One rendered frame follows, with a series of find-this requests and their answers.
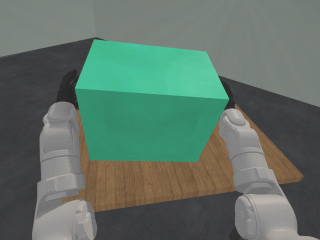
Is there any robot right forearm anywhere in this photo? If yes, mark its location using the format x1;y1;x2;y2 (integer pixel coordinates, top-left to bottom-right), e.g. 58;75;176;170
218;108;298;232

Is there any robot left forearm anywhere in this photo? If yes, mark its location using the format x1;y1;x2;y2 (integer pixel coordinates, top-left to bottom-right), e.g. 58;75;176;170
32;101;86;240

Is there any robot left upper arm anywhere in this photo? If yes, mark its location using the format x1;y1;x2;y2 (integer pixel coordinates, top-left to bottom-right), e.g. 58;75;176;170
33;199;98;240

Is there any robot left hand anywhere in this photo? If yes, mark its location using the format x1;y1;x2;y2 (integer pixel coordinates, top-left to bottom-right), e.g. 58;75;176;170
56;69;80;109

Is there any robot right upper arm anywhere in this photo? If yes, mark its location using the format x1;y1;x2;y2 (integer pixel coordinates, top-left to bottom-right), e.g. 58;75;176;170
235;193;319;240

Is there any robot right hand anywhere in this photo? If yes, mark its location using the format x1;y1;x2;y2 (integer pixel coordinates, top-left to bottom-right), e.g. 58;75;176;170
219;79;235;120

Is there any table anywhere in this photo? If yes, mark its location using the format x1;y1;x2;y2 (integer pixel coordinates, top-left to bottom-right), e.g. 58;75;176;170
60;103;304;240

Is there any carton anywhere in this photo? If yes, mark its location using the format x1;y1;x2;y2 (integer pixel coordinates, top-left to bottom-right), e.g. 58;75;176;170
75;39;230;162

